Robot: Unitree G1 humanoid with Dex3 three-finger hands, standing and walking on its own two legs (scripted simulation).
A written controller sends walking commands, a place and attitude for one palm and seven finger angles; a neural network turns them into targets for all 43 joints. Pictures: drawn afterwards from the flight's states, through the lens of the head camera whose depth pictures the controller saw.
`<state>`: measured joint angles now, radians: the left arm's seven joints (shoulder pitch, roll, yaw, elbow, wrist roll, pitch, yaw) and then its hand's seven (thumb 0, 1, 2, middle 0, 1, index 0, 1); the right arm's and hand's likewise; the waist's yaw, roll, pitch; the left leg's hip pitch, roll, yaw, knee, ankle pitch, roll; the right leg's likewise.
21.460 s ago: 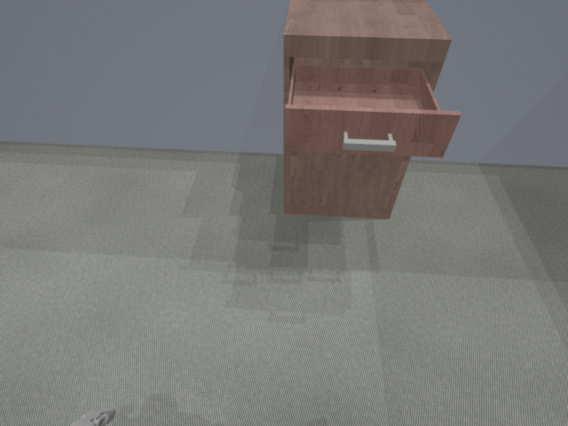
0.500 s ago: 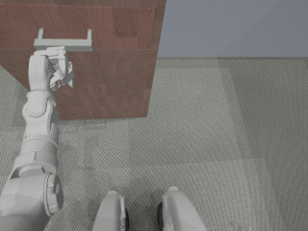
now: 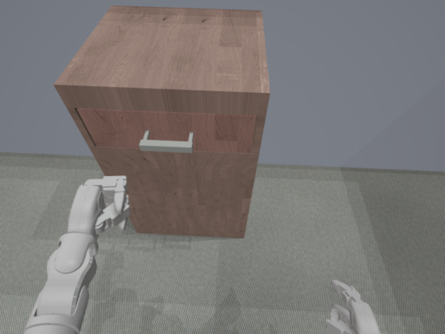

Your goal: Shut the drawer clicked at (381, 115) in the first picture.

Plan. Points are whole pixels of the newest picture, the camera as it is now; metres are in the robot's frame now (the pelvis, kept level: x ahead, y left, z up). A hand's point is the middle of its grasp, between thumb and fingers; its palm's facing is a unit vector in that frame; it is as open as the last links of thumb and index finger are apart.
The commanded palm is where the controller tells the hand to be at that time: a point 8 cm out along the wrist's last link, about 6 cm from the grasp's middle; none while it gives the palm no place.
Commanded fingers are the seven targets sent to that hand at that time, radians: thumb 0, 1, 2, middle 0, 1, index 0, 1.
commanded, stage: draw the hand back to the body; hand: left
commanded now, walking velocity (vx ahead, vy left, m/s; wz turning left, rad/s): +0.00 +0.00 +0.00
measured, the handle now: (167, 140) +0.59 +0.17 -0.05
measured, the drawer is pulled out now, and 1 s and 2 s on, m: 0.00 0.00 0.00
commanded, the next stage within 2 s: step back with the hand held close in 0.76 s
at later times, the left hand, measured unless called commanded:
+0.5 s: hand (37, 247) +0.20 +0.22 +0.17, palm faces +0.36 -0.86 -0.36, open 3.3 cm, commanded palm +0.15 +0.26 +0.20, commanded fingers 0.00 0.90 0.90 -1.40 -1.60 -1.40 -1.60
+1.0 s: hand (20, 248) +0.19 +0.22 +0.21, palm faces +0.40 -0.80 -0.45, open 3.3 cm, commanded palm +0.13 +0.25 +0.21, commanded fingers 0.00 0.90 0.90 -1.40 -1.60 -1.40 -1.60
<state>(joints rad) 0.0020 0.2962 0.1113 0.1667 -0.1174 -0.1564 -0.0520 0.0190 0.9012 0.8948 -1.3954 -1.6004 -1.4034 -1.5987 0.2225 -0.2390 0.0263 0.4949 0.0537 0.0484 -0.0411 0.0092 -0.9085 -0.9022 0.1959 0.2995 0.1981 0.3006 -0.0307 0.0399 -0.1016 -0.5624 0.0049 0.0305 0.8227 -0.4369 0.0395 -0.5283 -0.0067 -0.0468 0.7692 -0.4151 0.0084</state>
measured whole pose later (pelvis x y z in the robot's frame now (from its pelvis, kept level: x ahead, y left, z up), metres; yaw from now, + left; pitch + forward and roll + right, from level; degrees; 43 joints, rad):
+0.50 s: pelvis +0.00 -0.01 +0.03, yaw +1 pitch -3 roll -1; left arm 0.46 0.34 0.23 -0.39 -0.08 -0.05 0.10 0.02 0.90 0.89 -1.40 -1.60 -1.40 -1.60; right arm 0.19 -0.23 0.05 0.58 0.02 -0.05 -0.07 0.01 -0.91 -0.90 0.20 0.30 0.20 0.30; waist 0.05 0.06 -0.01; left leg -0.13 0.00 0.03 0.47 -0.29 0.02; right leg -0.11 0.00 -0.05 0.44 -0.29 -0.01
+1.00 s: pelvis +0.00 -0.03 +0.03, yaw +1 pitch -2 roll -1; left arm 0.53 0.36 0.35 -0.48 -0.06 -0.16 0.11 0.02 0.89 0.89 -1.40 -1.60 -1.41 -1.60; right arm 0.19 -0.23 0.02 0.60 0.00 -0.07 -0.07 0.01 -0.91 -0.90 0.20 0.30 0.20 0.30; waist 0.03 0.07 0.02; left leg -0.16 0.03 0.01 0.48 -0.29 0.00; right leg -0.12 0.03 -0.07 0.41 -0.26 -0.03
